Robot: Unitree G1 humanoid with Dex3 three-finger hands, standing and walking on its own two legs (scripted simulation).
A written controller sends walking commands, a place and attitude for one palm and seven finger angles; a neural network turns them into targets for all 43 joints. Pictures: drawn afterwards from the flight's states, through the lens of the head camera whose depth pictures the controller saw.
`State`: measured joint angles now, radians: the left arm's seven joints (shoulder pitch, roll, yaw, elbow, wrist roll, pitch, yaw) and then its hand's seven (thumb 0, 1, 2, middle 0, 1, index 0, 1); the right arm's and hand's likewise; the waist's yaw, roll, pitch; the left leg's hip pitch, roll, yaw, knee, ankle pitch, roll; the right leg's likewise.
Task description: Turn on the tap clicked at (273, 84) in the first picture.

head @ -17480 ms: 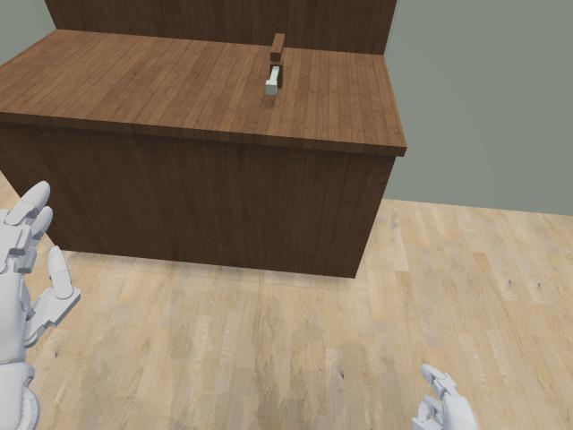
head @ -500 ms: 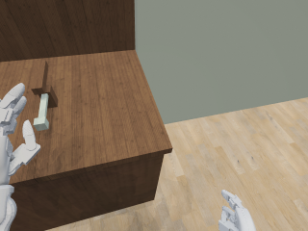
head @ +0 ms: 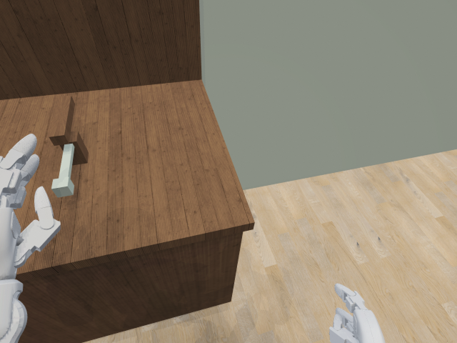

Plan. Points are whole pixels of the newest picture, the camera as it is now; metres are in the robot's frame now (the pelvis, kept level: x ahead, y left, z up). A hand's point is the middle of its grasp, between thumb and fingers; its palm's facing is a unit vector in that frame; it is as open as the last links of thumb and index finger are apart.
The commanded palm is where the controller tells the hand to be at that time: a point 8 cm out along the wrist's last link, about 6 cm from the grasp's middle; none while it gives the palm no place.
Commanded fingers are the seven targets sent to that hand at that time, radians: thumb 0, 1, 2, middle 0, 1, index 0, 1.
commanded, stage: come to a stop and stand still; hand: left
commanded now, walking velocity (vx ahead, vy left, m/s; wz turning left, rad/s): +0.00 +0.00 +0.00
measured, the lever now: (63, 187) +0.36 +0.36 +0.03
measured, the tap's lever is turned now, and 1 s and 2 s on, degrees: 0 0 0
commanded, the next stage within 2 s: look again from close up in 1.02 s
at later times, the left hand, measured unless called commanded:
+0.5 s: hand (32, 199) +0.23 +0.28 +0.18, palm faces +0.49 -0.79 -0.37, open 7.4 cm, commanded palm +0.15 +0.27 +0.18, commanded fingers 0.00 0.90 0.90 -0.20 -0.30 -0.20 -0.30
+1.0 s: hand (67, 226) +0.21 +0.24 +0.16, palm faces +0.38 -0.88 -0.30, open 7.4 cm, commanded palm +0.15 +0.28 +0.18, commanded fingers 0.00 0.90 0.90 -0.20 -0.30 -0.20 -0.30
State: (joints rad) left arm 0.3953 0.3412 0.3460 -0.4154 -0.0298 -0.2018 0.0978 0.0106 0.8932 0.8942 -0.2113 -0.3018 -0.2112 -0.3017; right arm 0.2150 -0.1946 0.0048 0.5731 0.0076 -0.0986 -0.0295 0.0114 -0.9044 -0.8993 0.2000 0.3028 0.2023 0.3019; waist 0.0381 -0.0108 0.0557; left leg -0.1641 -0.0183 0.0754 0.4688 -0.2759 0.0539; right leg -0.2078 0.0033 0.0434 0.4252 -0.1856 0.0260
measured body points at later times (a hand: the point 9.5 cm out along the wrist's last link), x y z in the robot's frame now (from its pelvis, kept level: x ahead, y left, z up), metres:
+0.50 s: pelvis -0.02 -0.01 +0.00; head +0.01 +0.01 +0.45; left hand +0.20 +0.32 +0.20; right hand +0.17 -0.23 -0.07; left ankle -0.01 +0.08 -0.74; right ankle +0.03 -0.14 -0.74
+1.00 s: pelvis -0.01 +0.00 +0.00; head +0.00 +0.02 +0.45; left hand +0.19 +0.28 +0.17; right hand +0.18 -0.22 -0.06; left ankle -0.01 +0.08 -0.74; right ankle +0.03 -0.14 -0.74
